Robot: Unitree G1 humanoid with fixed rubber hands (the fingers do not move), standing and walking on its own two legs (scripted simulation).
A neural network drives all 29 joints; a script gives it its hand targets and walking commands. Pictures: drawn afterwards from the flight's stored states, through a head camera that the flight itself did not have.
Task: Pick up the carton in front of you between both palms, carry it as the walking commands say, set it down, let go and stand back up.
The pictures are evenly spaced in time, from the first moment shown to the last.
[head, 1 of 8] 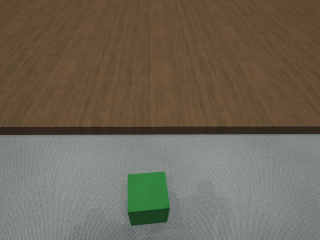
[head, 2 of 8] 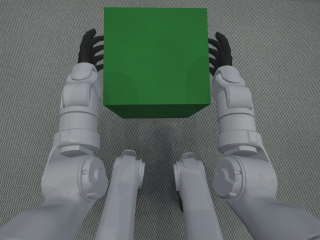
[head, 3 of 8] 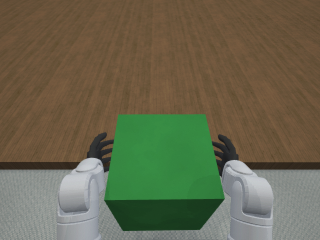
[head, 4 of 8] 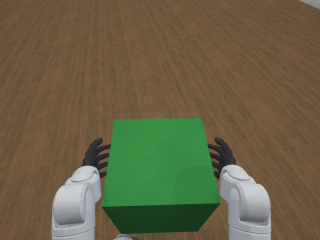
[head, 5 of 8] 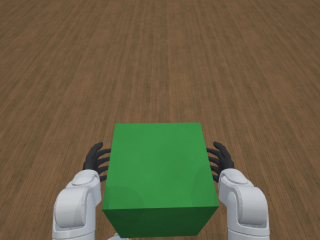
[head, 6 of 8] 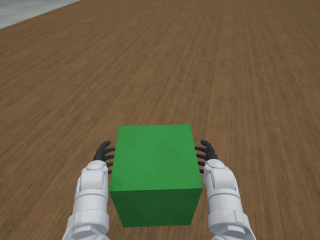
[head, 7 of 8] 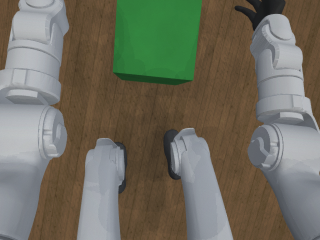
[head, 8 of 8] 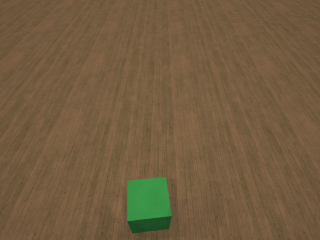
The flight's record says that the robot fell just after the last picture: no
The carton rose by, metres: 0.87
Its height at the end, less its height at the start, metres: +0.10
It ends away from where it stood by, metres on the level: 5.66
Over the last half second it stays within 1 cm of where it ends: yes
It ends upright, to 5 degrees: yes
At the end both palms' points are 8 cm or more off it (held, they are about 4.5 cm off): yes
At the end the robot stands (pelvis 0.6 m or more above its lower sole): yes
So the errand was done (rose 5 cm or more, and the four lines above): yes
